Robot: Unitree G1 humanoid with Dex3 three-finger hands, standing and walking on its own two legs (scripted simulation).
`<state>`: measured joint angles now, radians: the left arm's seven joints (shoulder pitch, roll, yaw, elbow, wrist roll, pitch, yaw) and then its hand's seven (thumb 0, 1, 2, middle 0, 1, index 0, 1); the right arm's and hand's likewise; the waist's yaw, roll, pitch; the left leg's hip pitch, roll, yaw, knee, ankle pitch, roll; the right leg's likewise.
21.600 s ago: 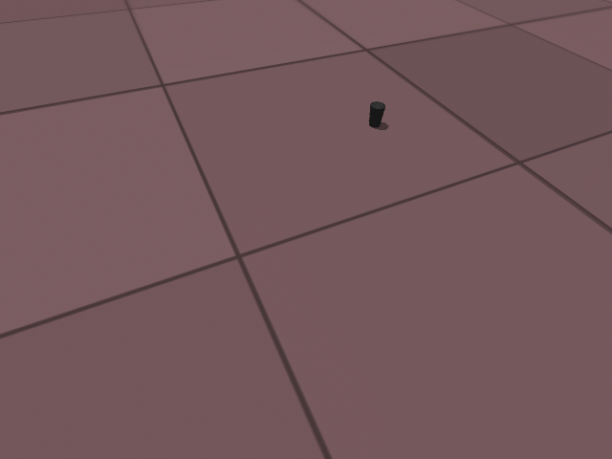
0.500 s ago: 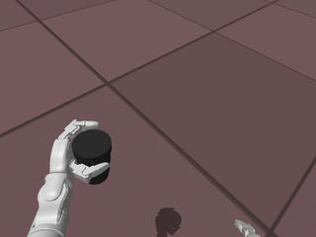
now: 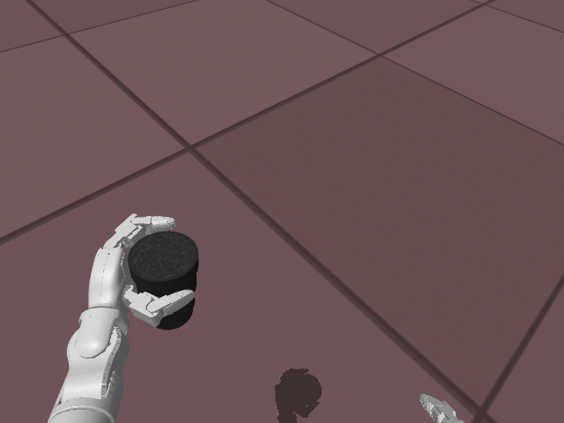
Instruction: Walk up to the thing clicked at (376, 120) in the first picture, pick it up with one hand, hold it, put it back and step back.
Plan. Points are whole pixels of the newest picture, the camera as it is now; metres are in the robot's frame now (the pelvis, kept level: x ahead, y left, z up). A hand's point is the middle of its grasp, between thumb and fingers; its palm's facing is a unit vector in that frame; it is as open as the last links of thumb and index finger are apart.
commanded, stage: hold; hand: left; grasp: from the side
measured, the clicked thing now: (167, 285) +0.32 +0.17 +0.01
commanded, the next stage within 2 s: crouch in 0.28 s
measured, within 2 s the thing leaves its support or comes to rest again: neither
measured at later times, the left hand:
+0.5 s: hand (159, 278) +0.31 +0.17 +0.04, palm faces +0.06 -1.00 -0.03, open 11.7 cm
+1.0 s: hand (179, 317) +0.34 +0.19 -0.16, palm faces +0.08 -1.00 -0.02, open 11.7 cm
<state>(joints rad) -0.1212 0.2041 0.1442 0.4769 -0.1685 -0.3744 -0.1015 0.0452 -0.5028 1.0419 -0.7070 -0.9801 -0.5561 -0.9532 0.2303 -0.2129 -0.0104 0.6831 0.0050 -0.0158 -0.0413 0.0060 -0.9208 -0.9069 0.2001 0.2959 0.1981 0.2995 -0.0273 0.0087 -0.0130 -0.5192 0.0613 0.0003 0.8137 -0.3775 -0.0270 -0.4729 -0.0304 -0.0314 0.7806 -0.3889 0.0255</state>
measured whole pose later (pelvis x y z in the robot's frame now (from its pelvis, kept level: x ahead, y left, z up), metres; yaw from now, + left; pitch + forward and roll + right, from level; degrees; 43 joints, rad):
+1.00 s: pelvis -0.04 +0.00 -0.14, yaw -1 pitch +26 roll -3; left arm -0.36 0.26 0.29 0.88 -0.16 -0.74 -0.18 0.04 -0.51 1.04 -0.71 -0.98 -0.56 -0.95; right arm 0.16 -0.25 -0.02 0.69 -0.06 -0.05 0.02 0.00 -0.90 -0.91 0.20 0.30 0.20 0.30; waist -0.07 -0.01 -0.18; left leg -1.40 0.07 -0.06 1.53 -0.59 -0.04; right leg -1.34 -0.03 -0.04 1.51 -0.62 0.02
